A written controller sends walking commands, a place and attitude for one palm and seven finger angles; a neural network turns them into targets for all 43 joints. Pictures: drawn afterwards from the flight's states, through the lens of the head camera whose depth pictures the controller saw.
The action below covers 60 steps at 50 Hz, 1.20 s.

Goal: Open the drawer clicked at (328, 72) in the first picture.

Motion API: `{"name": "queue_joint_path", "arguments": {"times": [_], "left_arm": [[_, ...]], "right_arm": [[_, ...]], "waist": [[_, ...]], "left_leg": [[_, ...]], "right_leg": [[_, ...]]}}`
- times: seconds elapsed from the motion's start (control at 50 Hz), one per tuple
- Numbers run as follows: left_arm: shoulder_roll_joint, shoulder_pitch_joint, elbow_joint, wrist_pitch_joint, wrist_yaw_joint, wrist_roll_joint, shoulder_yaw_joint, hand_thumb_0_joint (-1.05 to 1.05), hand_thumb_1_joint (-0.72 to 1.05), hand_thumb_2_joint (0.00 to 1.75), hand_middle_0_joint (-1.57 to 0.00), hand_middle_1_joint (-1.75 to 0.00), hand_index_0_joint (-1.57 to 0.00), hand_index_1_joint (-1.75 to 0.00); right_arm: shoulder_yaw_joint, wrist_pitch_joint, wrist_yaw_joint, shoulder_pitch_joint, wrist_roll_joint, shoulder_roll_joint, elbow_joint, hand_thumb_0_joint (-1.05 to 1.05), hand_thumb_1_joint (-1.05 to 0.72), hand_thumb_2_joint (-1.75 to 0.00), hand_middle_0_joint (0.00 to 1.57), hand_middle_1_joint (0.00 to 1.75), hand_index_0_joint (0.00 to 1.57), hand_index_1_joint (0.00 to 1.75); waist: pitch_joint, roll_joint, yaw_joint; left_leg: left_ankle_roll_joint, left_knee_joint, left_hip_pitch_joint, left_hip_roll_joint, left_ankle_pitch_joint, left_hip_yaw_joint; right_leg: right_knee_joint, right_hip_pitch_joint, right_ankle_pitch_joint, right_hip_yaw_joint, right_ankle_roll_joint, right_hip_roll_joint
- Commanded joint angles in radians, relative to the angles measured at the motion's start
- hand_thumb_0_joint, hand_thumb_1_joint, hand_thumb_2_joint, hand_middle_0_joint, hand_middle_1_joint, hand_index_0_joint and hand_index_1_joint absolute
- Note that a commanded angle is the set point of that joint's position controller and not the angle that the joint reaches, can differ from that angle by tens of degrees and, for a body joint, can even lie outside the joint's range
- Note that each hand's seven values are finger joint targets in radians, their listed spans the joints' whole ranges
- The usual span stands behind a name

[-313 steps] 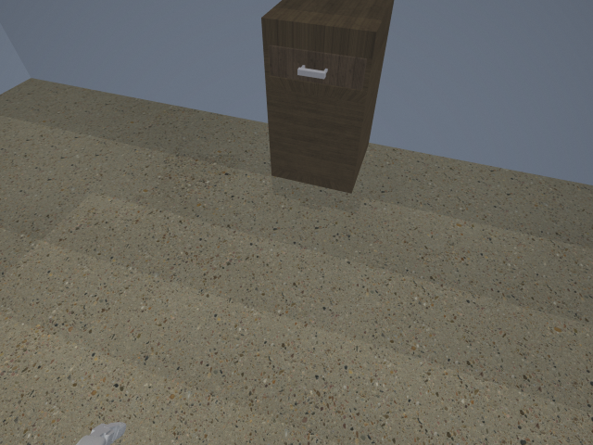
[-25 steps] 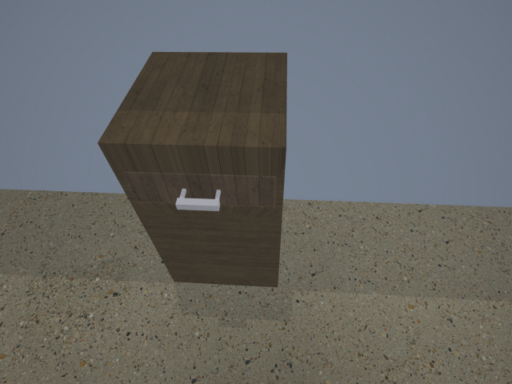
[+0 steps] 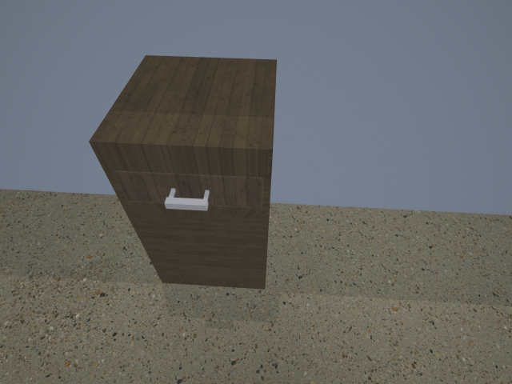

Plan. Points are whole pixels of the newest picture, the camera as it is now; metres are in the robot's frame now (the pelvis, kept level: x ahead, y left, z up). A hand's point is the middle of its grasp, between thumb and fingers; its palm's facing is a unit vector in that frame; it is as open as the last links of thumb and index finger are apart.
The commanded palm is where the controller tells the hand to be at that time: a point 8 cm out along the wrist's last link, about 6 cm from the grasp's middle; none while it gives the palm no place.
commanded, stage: look again from close up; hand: left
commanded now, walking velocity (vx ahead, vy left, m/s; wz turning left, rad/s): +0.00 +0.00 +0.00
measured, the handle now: (188, 198) +0.58 +0.21 -0.16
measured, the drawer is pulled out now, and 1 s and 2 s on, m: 0.00 0.00 0.00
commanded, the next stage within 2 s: shuffle to correct the standing spot in 0.58 s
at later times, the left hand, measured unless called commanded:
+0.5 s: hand out of the picture +0.04 +0.22 -0.18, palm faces +0.01 -0.98 -0.20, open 7.3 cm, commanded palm none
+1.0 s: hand out of the picture +0.03 +0.20 -0.18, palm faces -0.06 -0.98 -0.19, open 7.4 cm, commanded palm none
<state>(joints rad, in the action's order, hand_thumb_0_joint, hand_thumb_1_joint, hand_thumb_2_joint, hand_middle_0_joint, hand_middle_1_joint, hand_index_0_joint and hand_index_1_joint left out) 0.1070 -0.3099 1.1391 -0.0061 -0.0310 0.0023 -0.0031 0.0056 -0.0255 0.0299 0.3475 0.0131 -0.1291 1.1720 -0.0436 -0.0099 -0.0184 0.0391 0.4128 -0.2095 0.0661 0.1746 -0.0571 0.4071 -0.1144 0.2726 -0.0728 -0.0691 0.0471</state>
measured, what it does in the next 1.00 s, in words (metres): stands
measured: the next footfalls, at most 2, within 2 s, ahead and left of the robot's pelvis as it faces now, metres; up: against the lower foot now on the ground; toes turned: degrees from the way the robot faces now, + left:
left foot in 1.62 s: +0.14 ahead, +0.06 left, +0.00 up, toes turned -2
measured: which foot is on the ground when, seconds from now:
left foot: down 0.00-1.00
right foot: down 0.00-1.00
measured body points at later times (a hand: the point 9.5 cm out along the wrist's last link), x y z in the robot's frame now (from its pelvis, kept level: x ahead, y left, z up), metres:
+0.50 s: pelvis +0.02 +0.05 -0.01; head +0.02 +0.05 +0.44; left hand +0.04 +0.28 -0.17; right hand +0.03 -0.18 -0.16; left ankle +0.01 +0.14 -0.74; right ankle -0.03 -0.07 -0.74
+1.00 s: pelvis +0.03 +0.02 -0.01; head +0.06 +0.00 +0.44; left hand +0.03 +0.25 -0.16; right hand -0.02 -0.19 -0.17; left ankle +0.01 +0.14 -0.74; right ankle +0.02 -0.06 -0.74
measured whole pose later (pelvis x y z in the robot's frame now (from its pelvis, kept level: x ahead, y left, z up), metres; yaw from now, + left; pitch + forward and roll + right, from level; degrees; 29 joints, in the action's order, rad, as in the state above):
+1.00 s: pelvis +0.03 +0.02 -0.01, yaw -3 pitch +1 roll +2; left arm 0.14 -0.33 1.09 -0.01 0.01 0.03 -0.02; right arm 0.00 0.01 0.03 0.36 0.03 -0.16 1.09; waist -0.03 -0.01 -0.02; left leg -0.02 0.51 -0.19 0.00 0.33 -0.09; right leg 0.64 -0.29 0.41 -0.08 -0.04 -0.02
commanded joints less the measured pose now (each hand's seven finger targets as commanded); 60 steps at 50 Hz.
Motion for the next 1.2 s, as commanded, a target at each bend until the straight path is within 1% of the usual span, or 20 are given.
{"name": "queue_joint_path", "arguments": {"times": [0.0, 0.06, 0.08, 0.1, 0.16, 0.2, 0.26, 0.32, 0.38, 0.68, 0.78, 0.84, 0.88, 0.96, 0.98, 1.0, 1.02, 1.04, 1.1, 1.18], "left_arm": [[0.095, -0.063, -0.021, 0.019, -0.009, -0.002, -0.014, 0.00, 0.90, 0.90, -0.20, -0.30, -0.20, -0.30], [0.087, -0.078, -0.016, 0.022, -0.011, -0.002, -0.012, 0.00, 0.90, 0.90, -0.20, -0.30, -0.20, -0.30], [0.128, -0.158, -0.003, 0.063, -0.049, 0.021, -0.010, 0.00, 0.90, 0.90, -0.20, -0.30, -0.20, -0.30], [0.173, -0.142, -0.044, 0.073, -0.043, 0.021, -0.017, 0.00, 0.90, 0.90, -0.20, -0.30, -0.20, -0.30], [0.148, -0.053, -0.087, 0.073, -0.029, 0.023, -0.016, 0.00, 0.90, 0.90, -0.20, -0.30, -0.20, -0.30], [0.136, -0.050, -0.097, 0.067, -0.028, 0.019, -0.013, 0.00, 0.90, 0.90, -0.20, -0.30, -0.20, -0.30], [0.096, -0.089, -0.095, 0.052, -0.028, 0.010, -0.008, 0.00, 0.90, 0.90, -0.20, -0.30, -0.20, -0.30], [0.109, -0.093, -0.078, 0.040, -0.027, 0.011, -0.006, 0.00, 0.90, 0.90, -0.20, -0.30, -0.20, -0.30], [0.113, -0.088, -0.079, 0.031, -0.023, 0.011, -0.006, 0.00, 0.90, 0.90, -0.20, -0.30, -0.20, -0.30], [0.129, -0.061, -0.071, 0.016, -0.007, 0.013, -0.003, 0.00, 0.90, 0.90, -0.20, -0.30, -0.20, -0.30], [0.107, -0.036, -0.086, 0.000, 0.012, 0.032, -0.005, 0.00, 0.90, 0.90, -0.20, -0.30, -0.20, -0.30], [0.107, -0.010, -0.106, -0.005, 0.024, 0.036, -0.014, 0.00, 0.90, 0.90, -0.20, -0.30, -0.20, -0.30], [0.092, -0.003, -0.115, 0.002, 0.032, 0.034, -0.019, 0.00, 0.90, 0.90, -0.20, -0.30, -0.20, -0.30], [0.071, -0.122, -0.070, 0.019, 0.038, 0.031, -0.026, 0.00, 0.90, 0.90, -0.20, -0.30, -0.20, -0.30], [0.098, -0.159, -0.054, 0.028, 0.033, 0.033, -0.034, 0.00, 0.90, 0.90, -0.20, -0.30, -0.20, -0.30], [0.148, -0.203, -0.041, 0.036, 0.022, 0.033, -0.042, 0.00, 0.90, 0.90, -0.20, -0.30, -0.20, -0.30], [0.186, -0.244, -0.036, 0.040, 0.011, 0.022, -0.050, 0.00, 0.90, 0.90, -0.20, -0.30, -0.20, -0.30], [0.174, -0.231, -0.035, 0.049, 0.005, 0.018, -0.043, 0.00, 0.90, 0.90, -0.20, -0.30, -0.20, -0.30], [0.112, -0.107, -0.053, 0.069, -0.006, 0.018, -0.016, 0.00, 0.90, 0.90, -0.20, -0.30, -0.20, -0.30], [0.148, -0.125, -0.060, 0.060, -0.018, 0.019, -0.025, 0.00, 0.90, 0.90, -0.20, -0.30, -0.20, -0.30]], "right_arm": [[-0.012, 0.027, 0.011, 0.047, 0.000, -0.066, -0.026, 0.00, -0.90, -0.90, 0.20, 0.30, 0.20, 0.30], [-0.012, 0.031, 0.014, 0.051, -0.001, -0.061, -0.022, 0.00, -0.90, -0.90, 0.20, 0.30, 0.20, 0.30], [-0.011, 0.056, -0.001, -0.102, -0.006, -0.081, -0.099, 0.00, -0.90, -0.90, 0.20, 0.30, 0.20, 0.30], [-0.014, 0.037, -0.005, -0.014, -0.004, -0.040, -0.134, 0.00, -0.90, -0.90, 0.20, 0.30, 0.20, 0.30], [-0.013, 0.036, -0.015, 0.029, -0.004, -0.028, -0.141, 0.00, -0.90, -0.90, 0.20, 0.30, 0.20, 0.30], [-0.010, 0.049, -0.009, 0.053, -0.004, -0.034, -0.136, 0.00, -0.90, -0.90, 0.20, 0.30, 0.20, 0.30], [-0.010, 0.066, 0.002, 0.071, 0.003, -0.093, -0.125, 0.00, -0.90, -0.90, 0.20, 0.30, 0.20, 0.30], [-0.004, 0.063, 0.010, 0.054, 0.002, -0.102, -0.120, 0.00, -0.90, -0.90, 0.20, 0.30, 0.20, 0.30], [-0.004, 0.058, 0.012, 0.030, 0.002, -0.112, -0.128, 0.00, -0.90, -0.90, 0.20, 0.30, 0.20, 0.30], [-0.001, 0.060, 0.008, 0.018, 0.004, -0.147, -0.111, 0.00, -0.90, -0.90, 0.20, 0.30, 0.20, 0.30], [-0.029, 0.044, 0.015, 0.060, 0.012, -0.194, -0.103, 0.00, -0.90, -0.90, 0.20, 0.30, 0.20, 0.30], [-0.040, 0.045, 0.016, 0.091, 0.020, -0.193, -0.104, 0.00, -0.90, -0.90, 0.20, 0.30, 0.20, 0.30], [-0.044, 0.051, 0.013, 0.077, 0.023, -0.192, -0.109, 0.00, -0.90, -0.90, 0.20, 0.30, 0.20, 0.30], [-0.046, 0.052, 0.009, 0.014, 0.014, -0.172, -0.117, 0.00, -0.90, -0.90, 0.20, 0.30, 0.20, 0.30], [-0.040, 0.056, 0.006, 0.018, 0.010, -0.143, -0.119, 0.00, -0.90, -0.90, 0.20, 0.30, 0.20, 0.30], [-0.026, 0.061, 0.002, 0.013, 0.003, -0.093, -0.134, 0.00, -0.90, -0.90, 0.20, 0.30, 0.20, 0.30], [-0.019, 0.056, -0.003, -0.028, 0.003, -0.069, -0.155, 0.00, -0.90, -0.90, 0.20, 0.30, 0.20, 0.30], [-0.023, 0.052, -0.003, -0.049, 0.007, -0.084, -0.149, 0.00, -0.90, -0.90, 0.20, 0.30, 0.20, 0.30], [-0.009, 0.040, -0.003, 0.005, -0.002, -0.033, -0.092, 0.00, -0.90, -0.90, 0.20, 0.30, 0.20, 0.30], [-0.012, 0.019, -0.002, -0.011, -0.014, -0.036, -0.102, 0.00, -0.90, -0.90, 0.20, 0.30, 0.20, 0.30]], "waist": [[-0.042, 0.026, 0.013], [-0.034, 0.012, 0.016], [-0.079, 0.067, 0.075], [-0.007, 0.072, 0.002], [0.049, 0.080, -0.018], [0.069, 0.096, -0.022], [0.065, -0.007, 0.011], [0.017, -0.101, 0.019], [-0.033, -0.010, 0.024], [0.005, 0.001, 0.023], [-0.074, -0.079, -0.004], [-0.083, -0.090, -0.021], [-0.066, -0.076, -0.013], [-0.006, -0.027, 0.050], [0.002, 0.053, 0.066], [-0.005, 0.221, 0.079], [-0.016, 0.289, 0.097], [-0.040, 0.213, 0.090], [-0.061, 0.056, 0.015], [0.025, 0.060, 0.028]], "left_leg": [[-0.041, -0.047, 0.046, 0.042, -0.041, 0.053], [-0.043, -0.045, 0.055, 0.049, -0.079, 0.055], [-0.007, 0.233, -0.121, 0.025, 0.043, -0.008], [-0.038, 0.298, -0.139, -0.006, 0.176, 0.060], [-0.046, 0.265, -0.098, -0.013, 0.173, 0.027], [-0.044, 0.119, -0.015, -0.024, 0.070, 0.028], [-0.082, 0.087, 0.015, 0.068, -0.274, 0.106], [-0.095, 0.074, 0.010, 0.070, -0.388, 0.117], [-0.097, 0.047, -0.020, 0.060, -0.274, 0.119], [-0.114, -0.061, 0.039, 0.061, -0.113, 0.139], [-0.194, -0.181, 0.058, 0.173, 0.231, 0.305], [-0.267, -0.200, 0.069, 0.246, 0.226, 0.368], [-0.272, -0.179, 0.041, 0.248, 0.155, 0.330], [-0.185, -0.041, -0.107, 0.147, 0.171, 0.156], [-0.151, 0.055, -0.205, 0.090, 0.230, 0.097], [-0.106, 0.218, -0.343, -0.020, 0.307, -0.016], [-0.086, 0.395, -0.386, -0.058, 0.404, -0.054], [-0.086, 0.516, -0.362, -0.037, 0.406, 0.013], [-0.059, 0.517, -0.259, 0.000, 0.277, 0.050], [-0.031, 0.406, -0.215, -0.037, 0.224, 0.014]], "right_leg": [[-0.152, -0.121, -0.021, 0.148, 0.021, -0.155], [-0.132, -0.101, -0.103, 0.137, 0.022, -0.149], [-0.106, -0.079, -0.753, 0.254, 0.115, -0.249], [-0.075, -0.027, -0.758, 0.242, 0.091, -0.295], [-0.065, -0.058, -0.444, 0.177, -0.055, -0.249], [-0.004, -0.060, -0.411, 0.156, -0.048, -0.210], [0.063, -0.080, -0.272, 0.112, 0.002, -0.128], [0.069, -0.074, -0.202, 0.093, 0.011, -0.118], [0.046, -0.082, -0.165, 0.091, 0.021, -0.120], [0.037, -0.071, -0.042, 0.068, 0.044, -0.121], [0.198, -0.272, 0.174, 0.004, 0.038, -0.064], [0.393, -0.386, 0.257, 0.028, 0.024, -0.086], [0.380, -0.361, 0.241, 0.037, 0.023, -0.098], [0.089, -0.066, 0.025, -0.017, 0.032, -0.064], [0.012, 0.045, 0.056, 0.070, 0.019, -0.117], [-0.070, 0.137, 0.081, 0.291, -0.035, -0.262], [-0.181, 0.116, 0.023, 0.455, -0.103, -0.401], [-0.199, 0.031, -0.099, 0.461, -0.126, -0.418], [-0.115, -0.036, -0.666, 0.240, -0.107, -0.349], [-0.021, 0.058, -1.015, 0.124, -0.078, -0.319]]}}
